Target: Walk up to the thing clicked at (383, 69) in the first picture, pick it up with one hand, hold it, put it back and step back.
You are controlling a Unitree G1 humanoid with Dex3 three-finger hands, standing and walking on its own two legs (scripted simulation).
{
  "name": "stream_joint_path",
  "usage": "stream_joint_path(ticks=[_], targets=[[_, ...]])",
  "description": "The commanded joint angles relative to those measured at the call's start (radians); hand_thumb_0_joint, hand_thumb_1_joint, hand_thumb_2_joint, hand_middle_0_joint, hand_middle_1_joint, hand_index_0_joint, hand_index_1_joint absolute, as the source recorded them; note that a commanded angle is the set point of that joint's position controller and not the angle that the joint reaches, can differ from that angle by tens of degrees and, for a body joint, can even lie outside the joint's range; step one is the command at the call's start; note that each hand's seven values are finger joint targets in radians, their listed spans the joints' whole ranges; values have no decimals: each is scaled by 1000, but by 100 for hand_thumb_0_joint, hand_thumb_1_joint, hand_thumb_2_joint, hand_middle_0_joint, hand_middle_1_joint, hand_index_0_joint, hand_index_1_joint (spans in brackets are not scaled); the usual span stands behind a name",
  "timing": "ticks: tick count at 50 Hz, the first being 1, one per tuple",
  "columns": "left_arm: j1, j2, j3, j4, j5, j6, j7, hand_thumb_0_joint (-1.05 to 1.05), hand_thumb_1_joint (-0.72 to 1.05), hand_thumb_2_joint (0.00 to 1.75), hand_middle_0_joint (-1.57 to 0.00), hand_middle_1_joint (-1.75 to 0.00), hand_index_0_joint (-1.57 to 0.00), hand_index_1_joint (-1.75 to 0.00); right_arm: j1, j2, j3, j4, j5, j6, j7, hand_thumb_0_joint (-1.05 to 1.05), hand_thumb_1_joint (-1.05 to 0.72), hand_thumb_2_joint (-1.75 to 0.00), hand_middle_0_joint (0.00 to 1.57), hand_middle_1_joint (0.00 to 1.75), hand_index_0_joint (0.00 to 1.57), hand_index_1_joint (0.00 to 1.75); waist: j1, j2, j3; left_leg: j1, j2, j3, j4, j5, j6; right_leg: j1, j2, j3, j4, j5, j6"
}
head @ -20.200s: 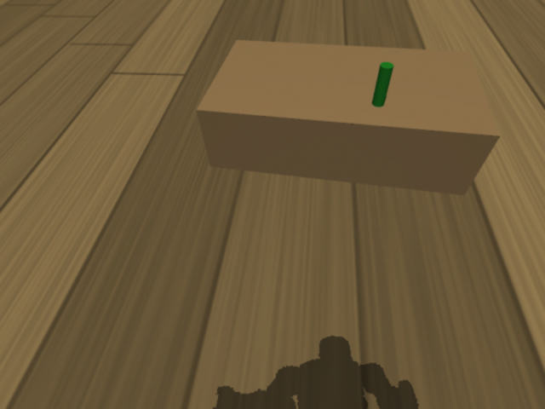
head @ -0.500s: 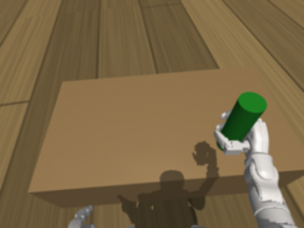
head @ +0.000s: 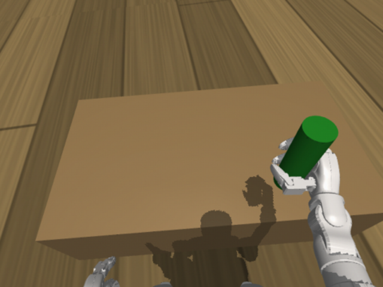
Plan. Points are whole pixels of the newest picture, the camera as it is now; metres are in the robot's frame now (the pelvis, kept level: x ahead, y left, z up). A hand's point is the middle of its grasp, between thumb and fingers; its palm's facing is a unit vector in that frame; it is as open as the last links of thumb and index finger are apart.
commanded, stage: hold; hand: right
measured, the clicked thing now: (299, 158) +0.34 -0.18 +0.08
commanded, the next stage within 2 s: crouch in 0.18 s
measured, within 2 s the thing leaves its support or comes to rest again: neither
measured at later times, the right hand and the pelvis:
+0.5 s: hand (288, 169) +0.34 -0.17 +0.03, palm faces +0.12 +0.99 +0.02, open 7.4 cm; pelvis -0.01 +0.00 -0.01, yaw +0 degrees
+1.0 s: hand (270, 162) +0.44 -0.19 -0.11, palm faces +0.13 +0.99 +0.00, open 7.4 cm; pelvis -0.04 +0.00 -0.13, yaw +1 degrees
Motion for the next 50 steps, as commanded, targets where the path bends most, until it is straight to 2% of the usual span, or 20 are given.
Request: stream_joint_path(ticks=[1,7,11,15,16,17,18,22,27,30,32,35,36,42,43,45,46,47,48,50], targets=[[-13,143,49,-122,-1,-42,7,0,90,91,-20,-30,-20,-30,-297,-132,-28,-253,9,-82,4,0,-49,-135,138,146,140,146,7,-22,-304,156,-34,-5,-84,322,22,122,41,0,-98,310,-21],[-12,133,44,-121,-2,-41,7,0,89,91,-20,-30,-20,-30,-266,-132,-32,-284,14,-84,8,0,-47,-135,138,146,140,146,-3,-16,-335,170,-34,-3,-80,346,22,140,40,1,-92,341,-22],[-19,125,36,-109,-3,-41,7,0,89,91,-20,-30,-20,-30,-283,-121,-37,-203,20,-81,7,0,-47,-134,138,145,140,145,8,16,-243,130,-37,1,-96,260,21,88,36,6,-106,255,-25],[-12,139,47,-117,0,-41,11,0,92,92,-20,-31,-20,-31,-317,-148,-55,-257,14,-86,7,0,-48,-128,141,142,141,142,2,-10,-313,152,-35,-2,-91,288,21,126,39,3,-103,282,-24],[-14,130,39,-110,-1,-41,9,0,90,92,-19,-31,-19,-31,-280,-104,-20,-189,14,-80,12,0,-48,-130,140,144,141,144,15,14,-276,133,-37,0,-87,288,21,112,36,5,-102,280,-24],[-25,142,48,-112,-1,-43,9,0,90,92,-20,-31,-19,-31,-275,-127,-41,-193,16,-81,17,0,-46,-131,141,145,142,145,3,-8,-274,127,-36,0,-80,283,22,106,36,5,-99,276,-23],[-8,136,44,-101,0,-41,10,0,91,92,-19,-31,-20,-31,-329,-116,-30,-179,16,-84,20,0,-45,-131,140,145,141,145,28,18,-272,106,-37,-2,-82,279,20,98,34,6,-91,272,-27],[-2,148,49,-88,6,-38,1,0,89,92,-20,-31,-20,-31,-356,-123,-54,-61,18,-107,36,0,-45,-132,141,146,142,146,30,12,-226,26,-36,-3,-41,223,27,30,31,14,-67,221,-26],[25,160,55,-76,18,-43,-8,0,90,90,-20,-31,-21,-31,-529,-178,-110,64,12,-182,59,0,-43,-132,139,145,140,145,48,25,-306,-103,-29,-24,72,178,26,-92,37,20,59,158,-35],[36,159,46,-82,27,-45,-17,0,89,91,-21,-31,-21,-31,-641,-191,-108,148,6,-241,72,0,-41,-132,137,144,139,144,67,3,-342,-226,-31,-40,160,83,28,-218,39,26,154,52,-38],[60,171,46,-85,33,-47,-20,0,89,91,-20,-31,-21,-31,-721,-259,-152,183,0,-272,76,0,-38,-134,138,147,141,147,60,-50,-453,-291,-34,-40,223,74,33,-238,34,32,203,59,-30],[87,186,42,-92,41,-44,-26,0,89,91,-20,-31,-20,-31,-835,-297,-159,217,-8,-307,91,0,-39,-134,138,147,140,147,64,-115,-598,-365,-39,-26,320,120,39,-234,31,50,282,156,-18],[94,195,41,-102,43,-41,-25,0,89,91,-20,-31,-20,-31,-851,-338,-195,260,-13,-308,91,0,-38,-134,138,147,140,147,69,-101,-642,-375,-40,-22,345,143,39,-243,32,49,315,195,-19],[122,219,38,-100,46,-19,-42,0,88,92,-20,-31,-20,-31,-939,-389,-255,394,-16,-296,101,0,-37,-131,134,142,136,142,83,-86,-660,-459,-34,-22,424,110,44,-415,32,54,413,137,-30],[125,217,39,-99,46,-16,-45,0,89,91,-20,-31,-20,-31,-953,-370,-230,407,-21,-294,105,0,-39,-131,134,143,136,143,95,-89,-654,-482,-34,-19,438,99,46,-436,32,58,423,121,-28],[138,220,38,-92,48,-10,-49,0,88,91,-20,-30,-20,-31,-974,-402,-259,434,-30,-292,104,0,-41,-132,136,144,138,144,102,-74,-664,-491,-35,-16,461,88,46,-480,33,61,449,99,-31],[150,231,42,-92,49,-7,-48,0,89,91,-20,-31,-20,-31,-996,-478,-307,423,-37,-291,99,0,-42,-133,136,145,138,145,95,-86,-706,-472,-35,-25,471,111,46,-496,34,53,477,116,-36],[150,232,39,-98,49,-4,-49,0,89,91,-20,-30,-20,-31,-995,-498,-328,424,-39,-289,98,0,-39,-134,136,145,138,145,99,-88,-753,-459,-35,-26,487,142,47,-494,33,52,496,144,-37],[153,229,41,-90,52,-1,-51,0,89,91,-20,-31,-20,-31,-1044,-461,-296,409,-39,-288,105,0,-40,-133,136,144,138,144,117,-88,-748,-482,-37,-19,494,127,47,-501,33,55,502,132,-38],[169,233,46,-75,54,1,-52,0,89,92,-20,-30,-20,-31,-1035,-432,-295,451,-36,-280,111,0,-41,-134,136,145,138,145,136,-92,-731,-528,-39,-13,515,145,50,-508,31,61,525,156,-38]])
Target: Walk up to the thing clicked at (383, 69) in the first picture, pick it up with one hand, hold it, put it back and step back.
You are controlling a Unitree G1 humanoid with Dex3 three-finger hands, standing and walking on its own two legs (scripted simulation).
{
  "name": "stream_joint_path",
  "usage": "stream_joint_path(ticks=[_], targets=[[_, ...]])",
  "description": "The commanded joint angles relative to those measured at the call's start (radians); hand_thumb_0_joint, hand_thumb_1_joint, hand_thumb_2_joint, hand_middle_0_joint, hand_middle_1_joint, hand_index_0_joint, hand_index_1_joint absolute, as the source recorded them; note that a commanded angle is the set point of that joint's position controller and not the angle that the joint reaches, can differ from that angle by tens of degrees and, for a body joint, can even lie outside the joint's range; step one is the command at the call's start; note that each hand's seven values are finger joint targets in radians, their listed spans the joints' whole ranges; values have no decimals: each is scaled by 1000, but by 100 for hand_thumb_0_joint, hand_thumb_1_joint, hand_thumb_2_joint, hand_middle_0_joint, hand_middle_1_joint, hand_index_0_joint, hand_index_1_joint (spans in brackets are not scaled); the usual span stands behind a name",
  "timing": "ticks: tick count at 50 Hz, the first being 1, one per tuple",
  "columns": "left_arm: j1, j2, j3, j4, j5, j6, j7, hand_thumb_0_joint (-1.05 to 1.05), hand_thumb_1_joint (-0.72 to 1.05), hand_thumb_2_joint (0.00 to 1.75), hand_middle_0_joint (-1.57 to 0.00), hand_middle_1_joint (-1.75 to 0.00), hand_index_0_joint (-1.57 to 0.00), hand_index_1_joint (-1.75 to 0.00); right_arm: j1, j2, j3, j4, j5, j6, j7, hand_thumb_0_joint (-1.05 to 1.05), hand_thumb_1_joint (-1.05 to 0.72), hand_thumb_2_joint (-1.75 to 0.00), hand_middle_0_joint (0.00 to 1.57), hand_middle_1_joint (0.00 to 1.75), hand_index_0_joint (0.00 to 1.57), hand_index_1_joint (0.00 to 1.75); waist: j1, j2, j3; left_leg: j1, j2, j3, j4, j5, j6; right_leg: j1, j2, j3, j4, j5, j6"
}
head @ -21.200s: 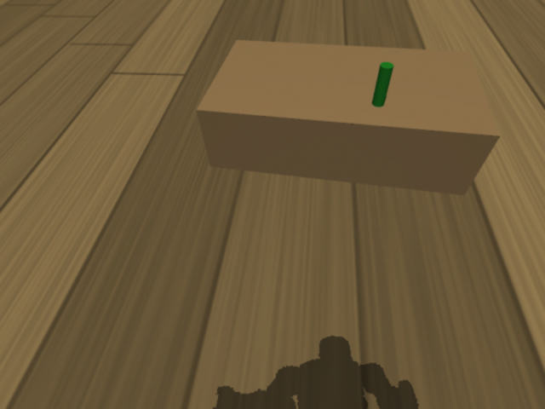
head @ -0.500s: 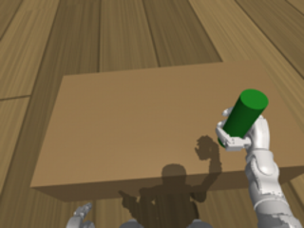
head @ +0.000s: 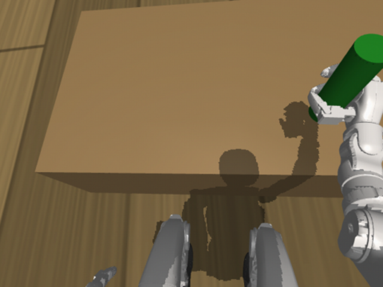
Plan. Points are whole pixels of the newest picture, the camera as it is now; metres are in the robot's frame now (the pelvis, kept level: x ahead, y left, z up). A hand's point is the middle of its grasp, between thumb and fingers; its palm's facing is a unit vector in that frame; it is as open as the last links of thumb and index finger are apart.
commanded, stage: crouch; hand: right
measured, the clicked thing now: (342, 86) +0.48 -0.21 +0.05
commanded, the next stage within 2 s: lower in 0.68 s
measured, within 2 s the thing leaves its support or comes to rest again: rests again in 1.90 s
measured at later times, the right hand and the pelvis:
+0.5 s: hand (319, 98) +0.52 -0.21 -0.04, palm faces +0.15 +0.99 +0.00, open 7.4 cm; pelvis -0.02 +0.00 -0.07, yaw +1 degrees
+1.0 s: hand (311, 101) +0.54 -0.21 -0.10, palm faces +0.15 +0.99 -0.01, open 7.4 cm; pelvis -0.03 -0.01 -0.11, yaw +2 degrees
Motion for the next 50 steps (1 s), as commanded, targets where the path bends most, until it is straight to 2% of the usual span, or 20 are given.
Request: stream_joint_path(ticks=[1,2,3,6,8,10,12,14,17,18,20,23,27,34,35,39,40,43,44,50], targets=[[142,197,71,-56,4,-24,6,0,88,92,-20,-30,-20,-31,-452,-257,-45,-213,10,-75,8,0,-41,-136,137,146,139,146,16,-104,-627,283,-40,-3,-106,327,47,318,40,25,-117,358,-32],[138,202,67,-62,5,-21,4,0,88,92,-20,-30,-20,-31,-440,-301,-77,-180,-3,-72,6,0,-41,-136,137,147,140,147,9,-112,-630,272,-40,0,-94,319,48,312,40,27,-111,359,-32],[140,203,68,-62,9,-18,5,0,88,92,-20,-30,-19,-31,-457,-310,-74,-205,-8,-75,5,0,-38,-135,136,146,139,146,8,-124,-650,272,-40,-3,-85,330,48,308,39,24,-97,366,-33],[147,193,68,-55,9,-15,0,0,88,92,-20,-30,-20,-31,-485,-266,-54,-152,-8,-67,15,0,-39,-134,135,145,137,145,41,-82,-588,227,-41,0,-75,264,45,214,39,25,-81,269,-38],[149,206,70,-53,11,-14,0,0,88,91,-20,-30,-20,-30,-507,-352,-102,-172,-19,-67,9,0,-40,-136,136,146,139,146,19,-123,-642,206,-41,-3,-48,261,46,216,39,24,-56,275,-36],[160,210,71,-53,20,-10,-2,0,88,91,-20,-30,-20,-30,-563,-362,-91,-194,-31,-65,12,0,-42,-136,137,147,140,147,32,-169,-677,188,-41,-7,-23,288,49,225,38,20,-26,310,-34],[164,194,59,-55,16,-7,-2,0,88,91,-20,-30,-20,-30,-566,-321,-72,-162,-29,-52,20,0,-42,-136,136,146,139,146,53,-124,-658,192,-41,-5,-18,290,46,178,38,21,-12,291,-38],[151,205,64,-57,17,-6,-2,0,88,92,-20,-30,-20,-30,-596,-376,-95,-155,-38,-46,17,0,-41,-136,136,146,138,146,44,-149,-628,143,-40,-5,-13,204,47,131,40,23,-10,205,-38],[149,219,70,-61,18,-5,-2,0,88,91,-20,-30,-20,-30,-639,-384,-83,-153,-49,-35,11,0,-43,-136,137,147,139,147,49,-167,-656,102,-41,-4,3,157,48,127,38,30,1,152,-38],[155,207,61,-59,17,-5,-1,0,88,91,-20,-30,-20,-30,-625,-357,-62,-109,-51,-28,14,0,-40,-136,136,146,138,146,65,-146,-621,85,-41,0,11,151,47,99,37,30,10,142,-39],[164,212,60,-56,19,-4,0,0,89,91,-20,-30,-20,-30,-674,-406,-87,-182,-51,-28,9,0,-40,-137,136,147,139,147,52,-192,-677,82,-38,-2,35,185,48,118,38,29,28,183,-35],[178,233,67,-55,21,1,1,0,89,91,-20,-30,-20,-30,-650,-404,-84,-136,-58,-8,8,0,-40,-137,137,148,140,148,62,-211,-686,37,-40,9,71,230,52,154,31,40,58,264,-30],[173,215,50,-64,15,6,0,0,89,91,-20,-30,-20,-30,-679,-418,-91,-138,-60,11,3,0,-38,-139,137,149,140,149,69,-175,-676,39,-38,8,81,195,47,70,34,37,78,200,-36],[185,221,46,-63,14,14,1,0,89,91,-20,-31,-20,-31,-721,-424,-80,-145,-70,35,-3,0,-40,-140,138,151,141,151,83,-203,-675,-32,-36,17,121,179,50,67,31,47,105,198,-32],[187,243,62,-62,16,14,2,0,88,91,-20,-31,-20,-31,-730,-466,-103,-165,-73,37,-7,0,-41,-141,139,151,142,151,69,-225,-700,-14,-37,14,123,175,51,58,34,43,108,190,-32],[188,220,41,-68,11,19,1,0,88,92,-20,-30,-20,-31,-747,-441,-91,-158,-74,46,-10,0,-39,-140,138,150,141,150,83,-195,-678,-33,-37,19,131,157,49,29,33,47,112,166,-34],[191,241,57,-68,12,17,3,0,88,92,-20,-30,-20,-31,-717,-451,-94,-131,-77,53,-12,0,-41,-139,137,149,140,149,80,-208,-676,-28,-36,15,133,159,49,19,33,41,120,163,-35],[195,231,43,-62,14,20,1,0,88,92,-20,-30,-20,-31,-679,-427,-92,-55,-80,55,-9,0,-40,-141,138,151,142,151,95,-169,-631,-77,-37,22,167,167,48,-27,31,45,156,178,-37],[199,228,42,-60,18,22,0,0,88,92,-20,-30,-20,-31,-718,-440,-89,-124,-79,45,-4,0,-41,-142,139,152,142,152,97,-202,-630,-98,-35,19,180,186,50,-33,31,41,173,199,-35],[211,240,37,-69,24,30,-10,0,88,92,-20,-30,-20,-31,-745,-452,-94,-127,-88,30,6,0,-41,-139,137,149,140,149,94,-242,-688,-147,-32,24,245,198,53,-17,31,48,217,236,-29]])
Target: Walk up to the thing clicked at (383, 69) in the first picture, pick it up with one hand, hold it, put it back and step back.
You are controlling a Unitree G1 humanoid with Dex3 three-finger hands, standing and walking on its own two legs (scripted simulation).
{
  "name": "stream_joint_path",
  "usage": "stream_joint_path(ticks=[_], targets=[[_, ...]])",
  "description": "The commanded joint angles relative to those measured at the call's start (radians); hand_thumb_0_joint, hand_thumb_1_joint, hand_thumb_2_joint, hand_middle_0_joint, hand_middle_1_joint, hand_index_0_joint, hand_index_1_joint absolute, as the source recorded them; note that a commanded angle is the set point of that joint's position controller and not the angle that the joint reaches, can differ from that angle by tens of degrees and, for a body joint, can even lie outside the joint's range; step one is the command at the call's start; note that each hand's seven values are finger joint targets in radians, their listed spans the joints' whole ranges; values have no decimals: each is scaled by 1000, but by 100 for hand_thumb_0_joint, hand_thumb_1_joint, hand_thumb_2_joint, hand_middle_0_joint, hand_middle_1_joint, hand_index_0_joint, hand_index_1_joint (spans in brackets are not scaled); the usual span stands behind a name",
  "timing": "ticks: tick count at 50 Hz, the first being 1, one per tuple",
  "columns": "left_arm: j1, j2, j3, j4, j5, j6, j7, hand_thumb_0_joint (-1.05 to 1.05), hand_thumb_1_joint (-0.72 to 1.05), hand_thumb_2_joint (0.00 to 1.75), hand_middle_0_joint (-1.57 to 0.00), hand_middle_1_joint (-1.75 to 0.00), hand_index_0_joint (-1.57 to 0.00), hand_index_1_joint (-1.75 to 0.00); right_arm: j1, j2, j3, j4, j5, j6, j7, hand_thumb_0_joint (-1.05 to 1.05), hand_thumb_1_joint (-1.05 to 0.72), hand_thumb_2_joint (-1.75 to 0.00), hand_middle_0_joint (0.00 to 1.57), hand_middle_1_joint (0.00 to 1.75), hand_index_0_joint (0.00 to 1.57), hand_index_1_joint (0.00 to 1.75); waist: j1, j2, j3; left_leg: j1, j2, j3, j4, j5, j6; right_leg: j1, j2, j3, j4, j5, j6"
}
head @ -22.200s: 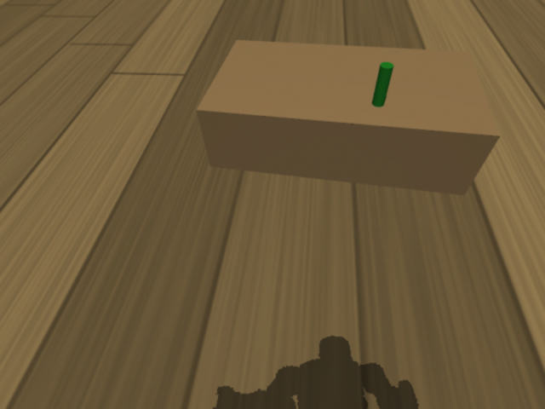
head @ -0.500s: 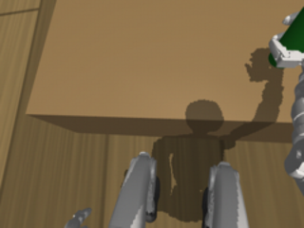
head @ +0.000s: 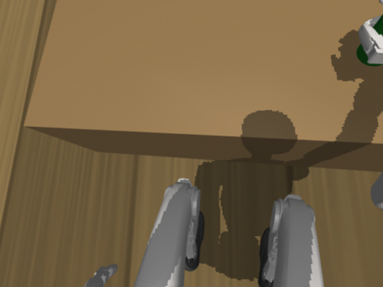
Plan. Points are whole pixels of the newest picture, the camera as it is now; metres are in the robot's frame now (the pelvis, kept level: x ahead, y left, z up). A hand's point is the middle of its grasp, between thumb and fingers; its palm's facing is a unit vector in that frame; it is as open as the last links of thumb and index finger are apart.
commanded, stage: lower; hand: right
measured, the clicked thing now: out of the picture +0.57 -0.23 +0.05
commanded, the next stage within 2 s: loosen in 1.14 s
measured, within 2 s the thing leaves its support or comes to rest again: rests again in 0.90 s
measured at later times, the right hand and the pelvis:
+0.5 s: hand (365, 49) +0.57 -0.22 -0.04, palm faces +0.18 +0.98 -0.02, open 7.4 cm; pelvis -0.01 +0.00 -0.06, yaw +0 degrees
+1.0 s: hand (357, 58) +0.57 -0.22 -0.07, palm faces +0.18 +0.98 -0.02, open 7.4 cm; pelvis -0.02 +0.00 -0.09, yaw +1 degrees
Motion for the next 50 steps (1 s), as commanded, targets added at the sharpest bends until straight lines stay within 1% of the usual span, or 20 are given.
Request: stream_joint_path(ticks=[1,3,8,10,12,14,16,17,18,20,22,26,30,33,35,38,43,48,49,50], targets=[[208,213,66,-26,2,-4,2,0,88,91,-20,-30,-20,-31,-457,-236,-4,-253,16,-88,12,0,-41,-140,137,149,140,149,11,-244,-713,299,-33,23,-110,256,64,494,21,17,-181,327,-15],[220,220,64,-22,6,3,1,0,89,91,-20,-31,-20,-31,-476,-272,-19,-285,11,-88,8,0,-45,-140,139,150,142,150,2,-281,-753,292,-32,24,-85,290,65,538,19,15,-156,386,-11],[218,233,71,-15,7,7,0,0,88,92,-20,-30,-20,-31,-494,-275,-21,-247,7,-78,3,0,-42,-141,138,151,141,151,15,-254,-739,290,-29,22,-60,245,60,429,26,-1,-118,299,-17],[224,226,67,-21,5,10,1,0,89,92,-20,-30,-20,-31,-544,-294,-25,-297,2,-81,-3,0,-41,-141,138,151,141,151,23,-240,-752,315,-25,16,-60,239,55,383,31,-12,-101,265,-21],[217,248,86,-18,5,10,4,0,88,92,-20,-30,-20,-31,-488,-305,-32,-209,-8,-65,-6,0,-39,-141,137,151,140,151,24,-202,-725,316,-28,14,-65,185,52,316,33,-18,-94,190,-29],[226,245,81,-14,6,13,3,0,89,91,-20,-30,-20,-30,-514,-323,-38,-240,-11,-68,-5,0,-40,-143,139,153,142,153,24,-217,-737,312,-27,14,-51,197,52,313,33,-22,-83,203,-27],[213,240,73,-16,5,13,3,0,89,91,-20,-30,-20,-30,-533,-316,-26,-239,-10,-66,-4,0,-35,-141,136,151,140,151,19,-231,-733,287,-26,14,-39,175,55,307,33,-21,-79,183,-26],[220,232,67,-16,4,13,3,0,89,91,-20,-30,-20,-30,-536,-311,-27,-233,-10,-65,-3,0,-39,-141,137,151,140,151,33,-199,-730,293,-26,17,-39,186,52,292,34,-21,-65,189,-29],[220,254,80,-9,4,12,4,0,89,91,-20,-30,-20,-30,-485,-306,-28,-172,-12,-56,0,0,-39,-142,138,152,142,152,36,-192,-710,287,-28,17,-33,176,51,271,33,-20,-57,177,-30],[217,232,58,-14,7,14,3,0,88,91,-21,-30,-20,-30,-554,-330,-30,-260,-12,-69,1,0,-38,-142,138,152,142,152,29,-221,-731,274,-24,18,-10,198,53,272,32,-22,-43,203,-27],[209,236,57,-19,6,16,2,0,89,91,-20,-30,-20,-30,-509,-290,-17,-194,-11,-57,4,0,-37,-141,137,151,141,151,42,-211,-683,244,-26,26,-6,182,54,270,32,-18,-44,190,-26],[227,256,62,-13,9,22,2,0,88,91,-21,-30,-20,-31,-513,-332,-26,-227,-19,-52,7,0,-39,-141,138,151,141,151,33,-252,-712,241,-25,28,18,194,55,273,32,-19,-25,203,-23],[218,264,59,-18,7,25,3,0,87,91,-20,-30,-20,-31,-518,-335,-26,-225,-12,-44,11,0,-39,-141,138,151,141,151,33,-254,-709,218,-27,33,34,174,57,257,32,-13,-16,186,-23],[219,250,45,-26,10,28,1,0,87,92,-21,-30,-20,-31,-542,-311,-16,-269,-8,-42,11,0,-41,-141,138,151,141,151,43,-243,-734,225,-25,34,52,222,55,271,31,-16,14,240,-22],[224,263,56,-15,10,30,3,0,87,91,-20,-30,-20,-31,-524,-335,-24,-246,-11,-34,6,0,-41,-140,138,150,141,150,34,-260,-710,216,-27,30,49,197,57,243,32,-19,15,206,-23],[215,253,42,-21,13,32,1,0,87,92,-21,-30,-20,-31,-545,-317,-16,-290,-11,-38,2,0,-41,-140,138,150,141,150,40,-267,-716,194,-25,41,74,213,56,261,31,-12,22,234,-19],[219,277,59,-17,14,38,0,0,87,91,-21,-30,-20,-31,-528,-329,-20,-248,-18,-27,-6,0,-42,-140,138,150,141,150,39,-269,-691,173,-28,43,76,152,58,218,33,-10,17,160,-21],[219,259,42,-21,11,39,1,0,87,91,-21,-30,-20,-31,-544,-320,-18,-282,-12,-26,-6,0,-40,-139,137,148,140,149,47,-250,-697,175,-26,48,86,189,55,225,33,-10,34,201,-20],[228,290,66,-11,15,37,2,0,86,92,-21,-30,-20,-31,-479,-312,-12,-208,-19,-13,-6,0,-39,-138,135,147,139,147,45,-257,-674,169,-27,48,88,176,57,216,32,-9,34,189,-19],[229,274,54,-10,15,39,2,0,87,91,-21,-30,-20,-31,-534,-305,-7,-267,-16,-20,-5,0,-41,-138,136,148,139,148,57,-239,-675,161,-27,49,88,182,55,211,31,-7,44,192,-22]])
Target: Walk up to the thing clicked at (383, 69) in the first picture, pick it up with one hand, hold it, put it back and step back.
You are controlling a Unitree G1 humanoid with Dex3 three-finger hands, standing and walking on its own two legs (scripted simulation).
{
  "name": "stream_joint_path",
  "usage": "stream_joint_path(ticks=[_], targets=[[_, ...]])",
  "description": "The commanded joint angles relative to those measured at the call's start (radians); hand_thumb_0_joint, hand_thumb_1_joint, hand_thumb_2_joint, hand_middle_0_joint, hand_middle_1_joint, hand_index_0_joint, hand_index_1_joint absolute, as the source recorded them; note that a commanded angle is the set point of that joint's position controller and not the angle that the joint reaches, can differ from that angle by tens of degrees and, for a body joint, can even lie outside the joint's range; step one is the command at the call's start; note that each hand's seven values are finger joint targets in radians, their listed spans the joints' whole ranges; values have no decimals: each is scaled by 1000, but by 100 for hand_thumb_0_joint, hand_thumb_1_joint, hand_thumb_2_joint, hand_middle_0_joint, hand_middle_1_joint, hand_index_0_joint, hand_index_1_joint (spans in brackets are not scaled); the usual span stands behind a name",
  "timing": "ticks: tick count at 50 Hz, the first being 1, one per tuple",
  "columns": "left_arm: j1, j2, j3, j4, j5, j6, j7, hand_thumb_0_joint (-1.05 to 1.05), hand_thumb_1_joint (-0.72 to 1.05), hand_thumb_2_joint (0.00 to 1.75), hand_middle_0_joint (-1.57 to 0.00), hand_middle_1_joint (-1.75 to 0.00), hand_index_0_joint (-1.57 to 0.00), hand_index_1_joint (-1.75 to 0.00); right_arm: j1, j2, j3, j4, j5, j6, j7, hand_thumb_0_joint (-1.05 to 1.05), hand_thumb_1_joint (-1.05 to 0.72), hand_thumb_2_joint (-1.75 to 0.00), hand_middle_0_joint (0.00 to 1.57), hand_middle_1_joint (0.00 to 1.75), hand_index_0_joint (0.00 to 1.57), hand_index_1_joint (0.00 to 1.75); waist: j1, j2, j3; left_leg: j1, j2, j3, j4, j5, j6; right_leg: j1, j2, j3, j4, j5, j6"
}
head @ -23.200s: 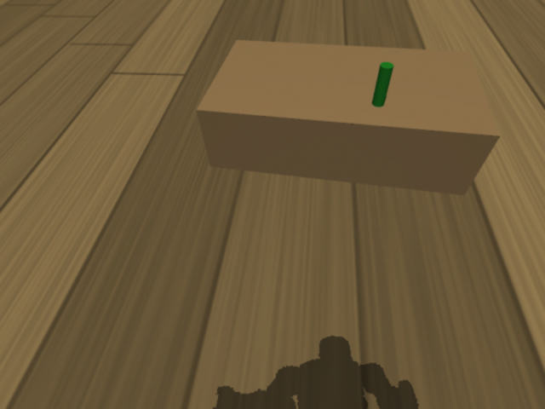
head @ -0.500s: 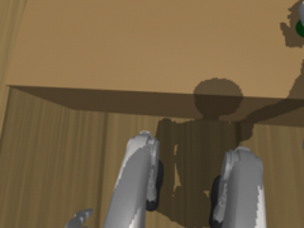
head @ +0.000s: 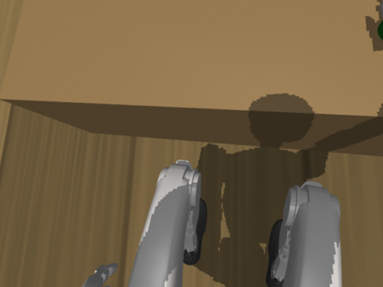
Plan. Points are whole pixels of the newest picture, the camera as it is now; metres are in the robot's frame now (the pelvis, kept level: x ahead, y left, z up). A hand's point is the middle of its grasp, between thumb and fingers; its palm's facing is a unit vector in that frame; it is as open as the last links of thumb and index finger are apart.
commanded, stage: lower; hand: right
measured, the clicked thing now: out of the picture +0.59 -0.24 +0.05
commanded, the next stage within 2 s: loosen in 0.14 s
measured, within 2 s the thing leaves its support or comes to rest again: neither
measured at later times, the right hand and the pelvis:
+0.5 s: hand out of the picture +0.59 -0.23 +0.01, palm faces +0.19 +0.98 -0.03, open 7.8 cm; pelvis +0.00 +0.00 -0.01, yaw +0 degrees
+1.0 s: hand out of the picture +0.59 -0.25 +0.03, palm faces +0.22 +0.98 -0.03, open 14.2 cm; pelvis +0.00 +0.00 -0.01, yaw +1 degrees
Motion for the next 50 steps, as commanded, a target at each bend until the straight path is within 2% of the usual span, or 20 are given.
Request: stream_joint_path(ticks=[1,3,6,7,8,10,12,14,15,21,24,28,30,33,35,37,39,40,44,50], targets=[[228,227,67,-18,2,-3,11,0,87,91,-21,-30,-20,-31,-492,-255,0,-287,21,-81,-2,0,-41,-138,137,148,140,148,24,-254,-763,415,-34,49,-184,213,58,482,10,-40,-241,225,-26],[223,232,70,-14,3,-1,12,0,86,92,-21,-30,-20,-31,-476,-237,12,-258,24,-78,1,0,-40,-137,137,147,140,147,26,-272,-759,407,-33,49,-180,209,59,492,11,-42,-238,221,-25],[241,263,91,6,6,-1,12,0,86,92,-21,-29,-19,-31,-412,-258,-5,-180,16,-68,-4,0,-41,-136,136,147,139,147,24,-257,-706,389,-37,51,-179,167,59,436,11,-39,-235,169,-27],[232,231,67,-14,4,1,10,0,87,91,-21,-30,-20,-31,-500,-263,0,-283,20,-83,-5,0,-40,-136,136,146,139,146,27,-252,-736,405,-34,51,-178,178,57,433,13,-39,-237,178,-28],[245,244,76,-5,6,3,10,0,86,91,-21,-29,-19,-31,-460,-281,-16,-250,15,-80,-8,0,-38,-136,136,147,139,147,17,-262,-762,419,-34,51,-173,188,57,455,14,-41,-238,194,-26],[236,233,70,-11,5,5,8,0,86,91,-21,-29,-19,-31,-446,-233,13,-210,15,-69,-5,0,-40,-135,135,146,138,146,29,-248,-743,421,-35,48,-174,191,57,435,14,-44,-229,191,-28],[232,235,66,-9,6,6,8,0,86,91,-21,-29,-19,-31,-445,-234,10,-207,17,-72,-4,0,-40,-133,134,143,137,143,35,-244,-719,405,-35,53,-165,200,57,418,14,-40,-221,203,-28],[230,239,68,-12,7,7,7,0,91,88,-21,-30,-22,-30,-446,-256,6,-220,10,-74,-5,0,-24,-117,130,129,132,129,19,-263,-734,391,-36,52,-156,196,60,439,12,-40,-221,205,-25],[227,242,70,-21,6,10,7,0,91,88,-21,-30,-22,-30,-465,-252,15,-234,7,-73,-4,0,-16,-109,126,121,128,121,28,-270,-735,385,-35,52,-160,190,60,445,12,-40,-224,198,-25],[235,243,69,-12,4,13,9,0,91,89,-21,-31,-22,-30,-443,-255,12,-211,12,-57,0,0,2,-62,116,90,116,90,31,-244,-707,404,-38,50,-176,171,55,401,13,-46,-214,163,-31],[231,241,68,-15,2,12,7,0,87,91,-21,-30,-20,-30,-435,-257,7,-219,16,-54,-1,0,19,-48,95,71,95,71,27,-233,-724,425,-36,53,-174,163,53,387,15,-45,-218,152,-33],[227,239,64,-34,-2,12,9,0,87,92,-21,-30,-20,-31,-435,-246,7,-241,22,-49,2,0,24,-33,79,54,78,54,34,-229,-732,418,-37,59,-164,192,54,413,13,-38,-218,191,-30],[233,249,74,-17,0,16,10,0,86,92,-21,-30,-20,-31,-403,-253,6,-207,21,-41,1,0,27,-29,70,48,70,48,22,-245,-723,418,-39,54,-168,189,56,412,12,-43,-215,186,-31],[229,232,64,-29,0,15,8,0,85,92,-21,-30,-20,-32,-439,-246,15,-244,17,-45,-1,0,26,-27,61,41,60,41,29,-244,-732,427,-38,52,-170,184,55,400,13,-45,-219,180,-31],[221,233,65,-32,-2,14,10,0,85,92,-21,-30,-20,-32,-432,-254,9,-254,21,-43,-3,0,26,-25,55,37,54,37,15,-243,-744,418,-39,49,-169,187,57,413,12,-45,-215,187,-31],[229,234,63,-29,2,19,10,0,85,92,-21,-30,-20,-32,-424,-231,22,-246,16,-42,-2,0,24,-24,51,35,50,35,32,-251,-722,400,-39,58,-164,200,58,429,11,-40,-221,208,-27],[228,232,67,-27,1,20,9,0,85,92,-21,-30,-20,-32,-433,-237,17,-267,20,-44,-6,0,24,-21,45,30,43,30,21,-257,-738,411,-39,54,-169,197,59,434,11,-41,-225,201,-27],[221,233,64,-32,0,18,9,0,87,91,-21,-30,-20,-31,-404,-224,17,-223,19,-40,-8,0,22,-29,38,33,37,32,27,-241,-705,397,-40,58,-166,195,58,422,12,-39,-222,199,-28],[226,235,65,-35,0,25,9,0,87,91,-21,-29,-20,-31,-420,-326,-35,-306,15,-52,-12,0,23,-27,31,29,31,29,-7,-287,-776,433,-38,52,-159,211,60,464,11,-45,-232,228,-24],[226,235,76,-38,-17,37,25,0,87,91,-20,-29,-19,-30,-463,-417,-68,-393,12,-11,3,0,30,-15,19,14,18,14,-22,-317,-869,513,-39,36,-214,239,60,576,5,-49,-282,265,-23]])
